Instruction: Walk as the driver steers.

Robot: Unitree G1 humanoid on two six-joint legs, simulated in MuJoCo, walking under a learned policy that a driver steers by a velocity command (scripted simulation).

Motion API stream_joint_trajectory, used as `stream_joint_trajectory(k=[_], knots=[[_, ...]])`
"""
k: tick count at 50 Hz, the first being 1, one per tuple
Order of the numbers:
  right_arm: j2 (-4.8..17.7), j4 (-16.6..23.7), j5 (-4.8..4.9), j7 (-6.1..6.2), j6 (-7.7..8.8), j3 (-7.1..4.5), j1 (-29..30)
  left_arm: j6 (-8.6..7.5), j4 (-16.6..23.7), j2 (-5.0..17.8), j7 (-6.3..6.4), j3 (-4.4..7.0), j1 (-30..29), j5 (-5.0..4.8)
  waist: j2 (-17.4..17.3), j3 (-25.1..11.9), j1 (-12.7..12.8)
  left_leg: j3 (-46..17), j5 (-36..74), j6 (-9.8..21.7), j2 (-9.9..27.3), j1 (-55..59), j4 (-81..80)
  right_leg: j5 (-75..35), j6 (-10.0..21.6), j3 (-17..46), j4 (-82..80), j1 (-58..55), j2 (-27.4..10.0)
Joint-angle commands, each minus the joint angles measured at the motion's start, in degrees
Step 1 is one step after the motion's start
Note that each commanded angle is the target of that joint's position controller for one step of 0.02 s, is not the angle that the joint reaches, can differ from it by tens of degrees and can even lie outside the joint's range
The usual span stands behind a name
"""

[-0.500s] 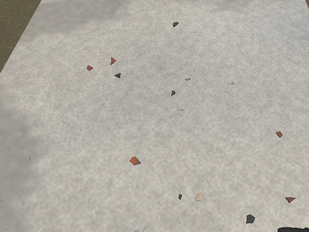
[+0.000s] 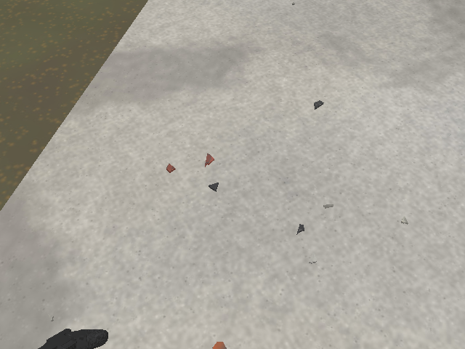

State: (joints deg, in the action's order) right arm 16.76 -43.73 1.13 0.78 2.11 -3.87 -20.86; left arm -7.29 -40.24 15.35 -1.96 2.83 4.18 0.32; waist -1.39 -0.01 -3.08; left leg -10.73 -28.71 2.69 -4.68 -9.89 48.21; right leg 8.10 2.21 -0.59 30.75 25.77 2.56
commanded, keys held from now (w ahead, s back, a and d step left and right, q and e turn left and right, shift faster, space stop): w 0.04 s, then w+e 0.96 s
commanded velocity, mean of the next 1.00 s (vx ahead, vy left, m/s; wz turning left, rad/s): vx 0.50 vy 0.00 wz -0.38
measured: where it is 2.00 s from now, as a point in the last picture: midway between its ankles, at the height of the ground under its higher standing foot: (323, 194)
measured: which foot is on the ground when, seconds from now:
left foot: up 0.00-0.40, down 0.42-0.94, up 0.96-1.00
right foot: down 0.00-0.42, up 0.44-0.90, down 0.92-1.00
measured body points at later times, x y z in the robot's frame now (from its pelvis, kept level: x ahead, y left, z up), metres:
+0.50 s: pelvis +0.26 +0.02 +0.01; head +0.29 +0.03 +0.46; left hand +0.31 +0.30 -0.12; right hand +0.45 -0.24 -0.06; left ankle +0.34 +0.13 -0.72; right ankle +0.11 -0.10 -0.67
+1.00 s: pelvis +0.49 -0.10 -0.01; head +0.52 -0.13 +0.44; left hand +0.79 +0.04 -0.08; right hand +0.41 -0.38 -0.13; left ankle +0.40 +0.12 -0.64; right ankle +0.53 -0.20 -0.72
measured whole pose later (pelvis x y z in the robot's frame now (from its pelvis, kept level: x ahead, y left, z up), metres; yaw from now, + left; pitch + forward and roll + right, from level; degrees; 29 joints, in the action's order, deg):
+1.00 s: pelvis +0.49 -0.10 -0.01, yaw -28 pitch +2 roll +1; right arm 17.7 -46.5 1.0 0.0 4.3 -3.9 -15.8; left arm -1.6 -35.5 17.3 -2.4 3.8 6.6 -1.3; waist 0.3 4.2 -2.2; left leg 2.0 -27.4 -1.6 3.8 -13.0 62.4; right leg 11.0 5.3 -1.5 37.3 28.1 2.4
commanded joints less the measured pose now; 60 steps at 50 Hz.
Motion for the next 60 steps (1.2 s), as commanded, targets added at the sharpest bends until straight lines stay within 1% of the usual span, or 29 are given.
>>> stream_joint_trajectory(k=[1, 2, 4, 7, 11, 16, 18, 20, 21, 22, 23, 24, 25, 26, 27, 30, 35, 38, 42, 44, 46, 47, 48, 49, 50, 51, 52, 55, 60], knots=[[8.0, 5.1, 0.93, -0.11, 1.81, -0.96, 0.5, 0.36, -1.0, 8.0, 0.17, 2.89, 15.8, -1.28, 8.6, -7.5, 8.3, -0.5, 1.4, -0.7, 3.3, -35.7, 26.8, 19.7, 12.7, 37.2, -14.5, -37.9, -22.5], [7.3, 6.2, 0.21, -0.07, 1.95, -0.73, 4.7, 0.83, -0.4, 7.4, 0.33, 2.37, 12.5, -0.50, 4.2, -3.7, 7.1, 2.2, 5.7, -0.7, 5.8, -34.3, 25.0, 14.1, 11.1, 30.5, -15.4, -30.9, -20.0], [5.9, 7.3, -1.25, -0.38, 2.50, -0.85, 7.0, 1.07, -0.6, 5.8, 0.34, 1.49, 10.1, 0.17, 5.1, -0.2, 4.5, 4.1, 10.6, -1.1, 9.1, -30.4, 18.1, 2.7, 10.9, 23.9, -17.8, -22.2, -15.8], [3.1, 7.7, -1.50, -0.50, 2.59, -0.23, 6.7, 1.09, -1.4, 6.5, 0.58, 1.56, 11.1, -0.88, 6.8, -1.0, 3.2, 6.6, 10.9, -2.8, 9.4, -27.6, 10.1, -6.8, 12.2, 19.5, -19.6, -19.3, -13.6], [0.8, 9.5, -1.49, -0.83, 3.15, 0.97, 14.8, 2.01, -2.7, 9.6, 1.79, 2.58, 13.5, -1.55, 5.8, 0.2, 5.2, 7.9, 22.1, -4.9, 7.9, -23.6, -6.8, -9.7, 11.1, 14.3, -20.4, -15.8, -11.4], [2.3, 11.1, -0.44, -1.90, 4.21, 0.60, 22.2, 3.41, -4.5, 9.9, 2.29, 2.69, 18.7, -2.13, 6.4, 0.8, 7.5, 7.4, 29.5, -5.1, 5.0, -17.1, -17.7, -6.4, 9.4, 16.2, -17.1, -16.1, -12.0], [3.9, 11.3, -0.24, -2.05, 4.70, -0.07, 21.9, 3.88, -4.5, 10.4, 2.60, 2.96, 18.8, -2.15, 7.3, 0.7, 6.3, 6.8, 27.2, -4.0, 4.9, -13.7, -20.6, -4.0, 8.2, 19.1, -14.7, -17.3, -13.0], [5.8, 9.5, -0.46, -1.63, 4.99, -1.24, 15.5, 4.21, -4.1, 9.5, 2.77, 2.75, 17.7, -1.90, 7.3, -1.8, 2.3, 7.8, 25.6, -1.8, 5.0, -3.0, -24.1, -6.2, 6.1, 18.9, -8.5, -15.4, -10.8], [8.2, 8.4, -1.27, -1.08, 5.13, -2.19, 8.6, 4.02, -3.2, 7.2, 2.61, 1.93, 16.7, -1.40, 5.6, -6.9, -1.3, 4.1, 24.5, 0.9, 9.8, 8.4, -23.2, -5.3, 4.2, 16.5, 1.7, -10.7, -7.5], [12.4, 7.3, -1.55, -0.48, 4.63, -3.21, -1.2, 3.76, -1.4, 3.0, 2.74, 0.58, 17.2, 0.29, -4.4, -15.6, -4.3, -7.4, 24.2, 4.0, 21.3, 23.0, -22.1, 11.3, 1.6, 10.1, 19.8, -1.3, -2.5], [14.3, 5.7, -1.85, -1.14, 3.77, -3.59, -2.3, 2.99, 0.4, 2.1, 2.65, 0.19, 24.1, -2.18, -21.5, -18.8, -0.2, -31.7, 9.0, 12.0, 30.4, 30.9, -29.1, 27.8, -0.1, 7.2, 34.1, 15.7, 0.5], [8.4, 6.4, -1.25, -1.32, 3.73, -2.32, 0.4, 3.26, -1.3, 7.9, 2.89, 1.55, 21.7, -3.16, -11.5, -11.7, -1.3, -29.3, 0.5, 10.8, 28.0, 25.3, -31.5, 23.5, -0.7, 9.6, 40.4, 20.3, -3.5], [5.4, 6.5, -0.93, -1.23, 3.71, -1.45, 2.9, 3.62, -0.6, 9.4, 2.71, 2.15, 16.9, -2.82, -7.0, -5.6, -1.6, -19.5, 4.0, 8.7, 25.4, 18.9, -32.0, 18.1, -0.8, 8.5, 41.0, 20.9, -5.0], [4.2, 6.4, -1.30, -1.41, 3.71, -0.89, 6.0, 4.04, -0.7, 8.4, 2.69, 2.16, 15.5, -2.37, -3.6, -3.0, 0.1, -13.4, 10.8, 7.7, 22.8, 13.1, -33.4, 14.1, -1.3, 7.7, 40.0, 18.4, -6.8], [3.0, 6.0, -1.57, -1.51, 3.68, -0.62, 8.0, 4.36, -0.1, 7.6, 2.51, 2.31, 14.2, -1.88, -3.9, -0.7, 1.2, -8.8, 15.7, 7.6, 20.9, 9.0, -34.9, 11.5, -1.7, 7.7, 37.8, 17.4, -8.0], [3.5, 4.6, -1.71, -1.34, 4.49, -1.06, 9.4, 5.49, 1.1, 4.6, 1.83, 1.90, 13.2, -1.97, -4.9, 0.8, 3.0, 0.3, 25.1, 7.9, 19.4, 3.3, -38.6, 7.3, -2.6, 6.5, 35.0, 14.4, -9.7], [6.7, 2.2, -1.58, -0.74, 4.40, -2.13, 8.6, 5.52, 3.8, 3.4, 0.72, 1.16, 7.1, -1.61, -2.1, 1.9, 2.0, 10.4, 32.6, 7.9, 19.0, 4.4, -40.1, -4.7, -3.3, 5.2, 21.2, 14.8, -9.8], [8.5, 0.9, -1.01, -0.43, 3.83, -2.54, 6.7, 5.19, 5.8, 3.1, -0.38, 0.69, 1.2, -1.50, -1.3, 3.3, -0.1, 14.8, 32.6, 6.7, 19.1, 5.7, -40.0, -9.5, -2.2, 2.2, 12.6, 12.5, -8.8], [10.7, -0.8, 0.24, -0.40, 2.62, -3.30, 4.3, 5.47, 8.7, 4.4, -1.37, 1.02, -3.3, -1.56, -1.7, 4.5, -0.5, 17.8, 37.8, 4.8, 21.2, 12.1, -36.6, -3.9, 0.7, -0.5, 7.0, 11.7, -7.3], [12.6, -0.9, 0.70, -0.13, 1.85, -3.82, 4.6, 5.83, 9.0, 6.3, -1.44, 2.05, -0.6, -1.25, -3.5, 1.6, 2.0, 20.2, 56.1, 3.5, 21.0, 13.9, -28.6, 2.2, 3.1, -4.0, 6.1, 4.9, -3.7], [11.5, -0.6, 0.71, 0.29, 1.20, -3.25, 4.6, 6.38, 4.9, 11.6, -0.51, 5.24, 15.5, -1.49, -1.7, -7.2, 10.6, 23.4, 62.0, 0.4, 17.5, 6.0, -6.3, -0.3, 7.0, -5.2, 1.7, -18.9, 1.3], [6.8, 1.2, -1.59, 0.23, 1.60, -1.55, 2.3, 6.90, 3.6, 17.6, 0.80, 6.93, 21.9, -1.90, 9.4, -12.3, 10.9, 23.9, 31.5, -2.8, 12.9, -13.5, 14.3, 0.4, 12.4, 14.7, 0.3, -37.5, -10.6], [2.9, 4.0, -1.98, -0.40, 3.44, 0.25, 0.9, 5.97, 5.9, 20.2, 0.50, 6.48, 18.9, -2.03, 17.5, -20.7, 6.5, 12.2, -5.5, -4.8, 2.2, -30.5, 29.8, 12.1, 22.2, 46.8, -10.5, -48.3, -21.5], [8.5, 4.7, 0.10, -1.18, 4.98, -1.02, 7.1, 5.13, 6.2, 14.8, -0.04, 4.93, 19.0, -1.67, 9.2, -18.9, 10.3, 4.8, -2.5, -3.6, 5.5, -36.6, 32.2, 14.9, 19.3, 44.6, -14.2, -46.9, -21.2], [8.7, 5.7, 1.22, -1.45, 5.78, -0.89, 10.1, 4.47, 5.7, 12.6, -0.06, 4.18, 17.5, -1.32, 7.6, -11.3, 9.3, 5.9, 2.3, -2.3, 7.5, -38.1, 29.3, 12.0, 17.1, 36.6, -14.2, -39.7, -19.2], [7.9, 5.2, 0.13, -0.94, 6.04, -0.72, 10.3, 4.19, 5.9, 11.3, -0.01, 3.73, 13.8, -1.27, 2.5, -6.6, 6.5, 6.0, 6.6, -2.2, 9.9, -35.2, 24.0, 6.1, 15.2, 30.4, -14.2, -30.9, -16.6], [8.4, 4.7, -1.19, -0.52, 5.69, -1.16, 9.8, 4.07, 6.5, 9.4, 0.20, 3.12, 10.6, -0.93, 3.0, -4.6, 4.3, 5.8, 9.2, -2.6, 11.5, -31.1, 19.3, -0.1, 14.1, 25.8, -14.8, -24.5, -14.6], [7.2, 4.2, -2.00, -0.58, 3.89, -1.16, 8.1, 3.70, 7.1, 9.1, 0.91, 2.93, 8.5, -0.48, 4.3, -3.3, 1.8, 6.6, 13.0, -4.6, 11.5, -25.6, 14.1, -9.5, 14.9, 21.3, -17.5, -15.8, -12.2], [3.7, 4.6, -1.58, -1.23, 3.32, 0.43, 14.6, 3.25, 3.7, 8.8, 2.14, 2.42, 11.9, -0.57, 5.2, -0.6, 4.8, 8.6, 31.3, -6.3, 10.9, -25.4, -3.9, -13.3, 11.4, 11.0, -19.0, -14.6, -9.3]])
Next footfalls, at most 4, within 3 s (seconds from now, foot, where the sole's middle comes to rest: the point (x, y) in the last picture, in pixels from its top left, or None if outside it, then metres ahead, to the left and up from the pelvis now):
0.42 left None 0.38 0.12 -0.76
0.92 right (311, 315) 0.57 -0.22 -0.76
1.46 left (288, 209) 0.94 -0.21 -0.76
1.94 right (358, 165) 1.13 -0.49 -0.76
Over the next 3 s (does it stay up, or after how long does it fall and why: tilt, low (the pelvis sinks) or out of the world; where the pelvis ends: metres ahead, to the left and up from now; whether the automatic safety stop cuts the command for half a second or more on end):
stays up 1.11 -0.38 0.02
